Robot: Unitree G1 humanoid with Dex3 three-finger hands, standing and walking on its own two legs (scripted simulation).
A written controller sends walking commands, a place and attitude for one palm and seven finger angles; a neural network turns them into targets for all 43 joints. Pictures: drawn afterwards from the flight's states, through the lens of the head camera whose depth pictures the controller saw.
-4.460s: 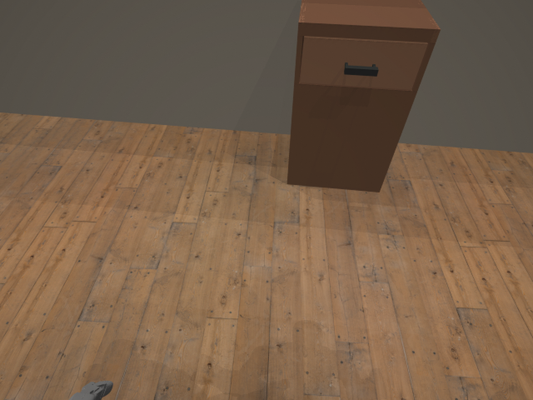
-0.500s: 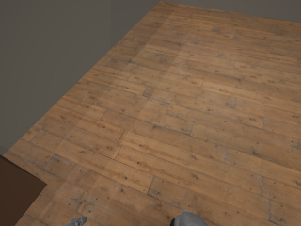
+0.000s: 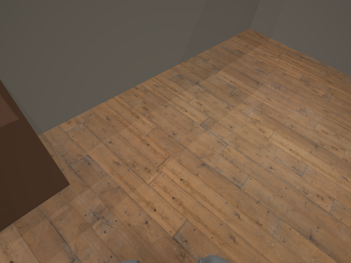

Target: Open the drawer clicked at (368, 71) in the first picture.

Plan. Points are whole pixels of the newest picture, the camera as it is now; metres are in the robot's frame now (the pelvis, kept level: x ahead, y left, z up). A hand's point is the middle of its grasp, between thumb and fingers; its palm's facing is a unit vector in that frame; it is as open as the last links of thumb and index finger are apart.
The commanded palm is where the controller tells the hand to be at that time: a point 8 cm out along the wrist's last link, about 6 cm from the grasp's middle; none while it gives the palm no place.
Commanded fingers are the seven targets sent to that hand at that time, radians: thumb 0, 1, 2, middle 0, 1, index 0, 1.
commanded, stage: turn to face it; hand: left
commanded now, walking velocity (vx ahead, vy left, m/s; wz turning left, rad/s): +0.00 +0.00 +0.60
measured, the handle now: out of the picture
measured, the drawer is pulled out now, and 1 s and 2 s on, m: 0.00 0.00 0.00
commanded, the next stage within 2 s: take the last steps up to it in 1.34 s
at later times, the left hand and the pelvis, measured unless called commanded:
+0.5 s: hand out of the picture +0.01 +0.16 -0.13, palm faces +0.32 -0.91 -0.29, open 7.4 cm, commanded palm none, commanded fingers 0.00 0.90 0.90 -0.20 -0.30 -0.20 -0.30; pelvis -0.03 -0.06 +0.01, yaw +18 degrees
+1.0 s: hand out of the picture -0.17 +0.17 -0.16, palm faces +0.60 -0.76 -0.26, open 7.4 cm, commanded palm none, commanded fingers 0.00 0.90 0.90 -0.20 -0.30 -0.20 -0.30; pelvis -0.07 -0.04 +0.01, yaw +36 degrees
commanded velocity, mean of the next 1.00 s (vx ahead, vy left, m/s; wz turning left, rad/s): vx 0.00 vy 0.00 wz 0.56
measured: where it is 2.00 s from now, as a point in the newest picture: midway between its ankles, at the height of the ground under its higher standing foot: outside the picture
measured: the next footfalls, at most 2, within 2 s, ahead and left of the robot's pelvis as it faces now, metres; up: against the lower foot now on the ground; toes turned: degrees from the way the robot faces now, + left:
right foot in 0.40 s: +0.03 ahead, -0.16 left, +0.00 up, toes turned +11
left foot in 0.84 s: -0.08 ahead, +0.07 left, +0.00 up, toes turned +38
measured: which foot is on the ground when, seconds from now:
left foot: down 0.00-0.40, up 0.42-0.82, down 0.84-1.00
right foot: up 0.00-0.38, down 0.40-0.84, up 0.86-1.00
